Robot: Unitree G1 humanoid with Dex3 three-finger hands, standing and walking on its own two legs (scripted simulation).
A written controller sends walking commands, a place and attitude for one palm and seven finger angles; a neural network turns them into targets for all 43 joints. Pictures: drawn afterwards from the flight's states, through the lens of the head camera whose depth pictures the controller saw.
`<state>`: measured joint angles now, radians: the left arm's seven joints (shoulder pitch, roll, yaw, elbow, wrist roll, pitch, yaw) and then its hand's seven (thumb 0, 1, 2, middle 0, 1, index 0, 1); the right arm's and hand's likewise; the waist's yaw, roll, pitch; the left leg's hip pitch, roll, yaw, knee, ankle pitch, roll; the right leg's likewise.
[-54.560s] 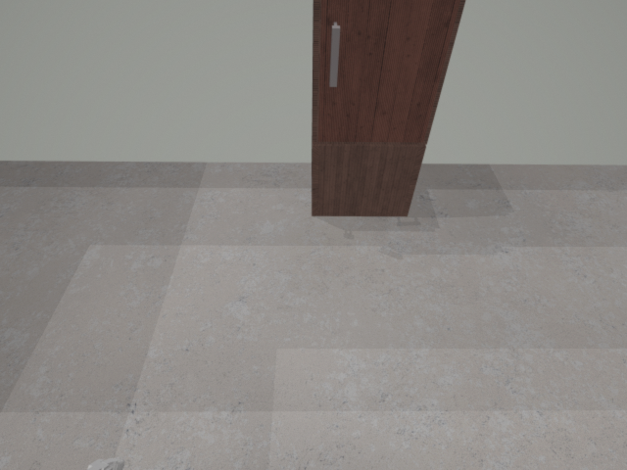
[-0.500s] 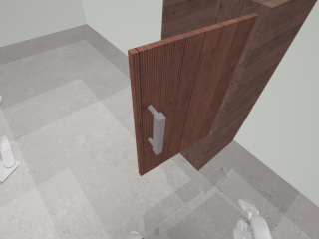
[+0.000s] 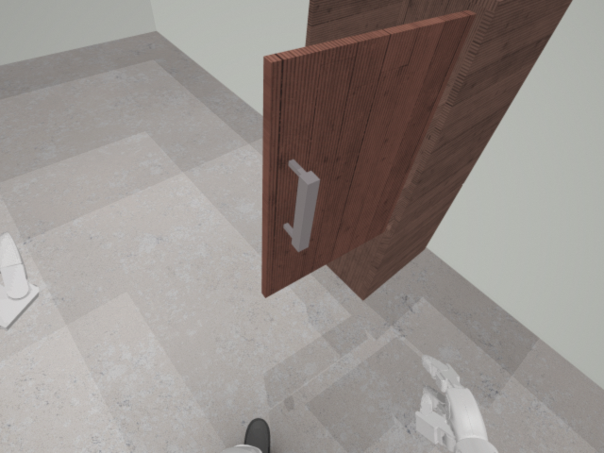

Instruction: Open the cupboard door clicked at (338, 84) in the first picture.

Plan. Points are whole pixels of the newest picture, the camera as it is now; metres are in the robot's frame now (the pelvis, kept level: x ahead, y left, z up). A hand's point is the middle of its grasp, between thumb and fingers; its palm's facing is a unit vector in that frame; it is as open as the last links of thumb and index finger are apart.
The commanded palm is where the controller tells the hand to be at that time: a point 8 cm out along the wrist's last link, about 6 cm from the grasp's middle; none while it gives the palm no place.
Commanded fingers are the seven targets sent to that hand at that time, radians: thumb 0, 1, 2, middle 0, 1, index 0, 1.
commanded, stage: stop stepping back and stand still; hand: left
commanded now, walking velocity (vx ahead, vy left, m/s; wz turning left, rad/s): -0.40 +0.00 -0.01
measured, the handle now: (297, 207) +0.51 +0.06 +0.00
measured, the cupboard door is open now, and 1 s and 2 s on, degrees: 84 84 84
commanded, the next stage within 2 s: let the arm hang, fingers relaxed in 0.80 s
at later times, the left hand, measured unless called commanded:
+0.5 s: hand out of the picture +0.11 +0.27 +0.18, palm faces +0.48 -0.78 -0.41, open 7.4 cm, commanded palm +0.05 +0.30 +0.19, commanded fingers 0.00 0.90 0.90 -0.20 -0.30 -0.20 -0.30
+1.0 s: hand out of the picture +0.10 +0.27 +0.04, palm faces +0.28 -0.85 -0.45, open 7.4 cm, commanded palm none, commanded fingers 0.00 0.90 0.90 -0.20 -0.30 -0.20 -0.30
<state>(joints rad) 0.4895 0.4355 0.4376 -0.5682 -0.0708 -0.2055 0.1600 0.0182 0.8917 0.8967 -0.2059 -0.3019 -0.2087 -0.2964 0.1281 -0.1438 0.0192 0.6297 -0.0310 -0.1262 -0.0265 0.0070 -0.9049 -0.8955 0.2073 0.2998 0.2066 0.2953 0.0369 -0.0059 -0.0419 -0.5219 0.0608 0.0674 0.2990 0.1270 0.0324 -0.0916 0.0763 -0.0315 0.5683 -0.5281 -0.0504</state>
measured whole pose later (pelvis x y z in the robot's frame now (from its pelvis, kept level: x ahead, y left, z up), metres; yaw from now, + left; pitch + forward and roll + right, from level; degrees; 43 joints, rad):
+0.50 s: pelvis -0.09 +0.00 +0.01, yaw -1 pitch +1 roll +1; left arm 0.50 0.38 0.41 -0.42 -0.01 -0.19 0.17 0.01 0.89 0.90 -0.21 -0.30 -0.22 -0.30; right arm 0.36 -0.25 -0.02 0.73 -0.01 -0.12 -0.10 0.01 -0.91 -0.90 0.20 0.30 0.20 0.29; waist 0.00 -0.03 -0.09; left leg -0.33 0.03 0.04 0.64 -0.34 0.01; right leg -0.22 0.02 -0.06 0.51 -0.30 -0.05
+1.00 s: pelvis -0.11 +0.00 -0.01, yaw +2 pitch +1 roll +1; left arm 0.32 0.33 0.22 0.05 0.02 -0.06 0.05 0.01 0.90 0.90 -0.20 -0.30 -0.20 -0.30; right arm 0.19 -0.26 -0.01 0.77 -0.03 -0.07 0.00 0.00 -0.91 -0.90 0.21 0.30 0.21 0.30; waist 0.01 0.03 -0.05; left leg -0.35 -0.02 0.02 0.65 -0.32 0.01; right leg -0.36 -0.01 -0.05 0.76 -0.40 -0.02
